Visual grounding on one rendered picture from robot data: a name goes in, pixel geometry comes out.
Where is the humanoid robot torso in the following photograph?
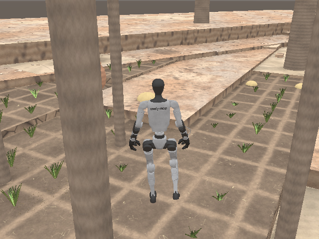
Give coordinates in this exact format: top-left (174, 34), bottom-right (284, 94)
top-left (147, 99), bottom-right (170, 149)

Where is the right robot hand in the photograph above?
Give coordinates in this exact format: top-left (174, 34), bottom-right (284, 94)
top-left (178, 138), bottom-right (190, 149)

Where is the right robot upper arm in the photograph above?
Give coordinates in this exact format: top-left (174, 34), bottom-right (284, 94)
top-left (169, 100), bottom-right (183, 127)

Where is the left robot hand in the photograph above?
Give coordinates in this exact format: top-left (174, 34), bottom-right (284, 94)
top-left (129, 140), bottom-right (140, 151)

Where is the robot left forearm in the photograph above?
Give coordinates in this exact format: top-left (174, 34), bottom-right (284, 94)
top-left (130, 121), bottom-right (140, 141)

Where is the robot right forearm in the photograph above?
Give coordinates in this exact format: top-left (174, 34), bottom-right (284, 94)
top-left (178, 120), bottom-right (188, 140)

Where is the right robot shin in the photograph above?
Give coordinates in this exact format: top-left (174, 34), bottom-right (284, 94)
top-left (171, 159), bottom-right (178, 193)

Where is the left robot upper arm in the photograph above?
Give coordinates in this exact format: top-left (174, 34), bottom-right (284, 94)
top-left (135, 101), bottom-right (148, 128)

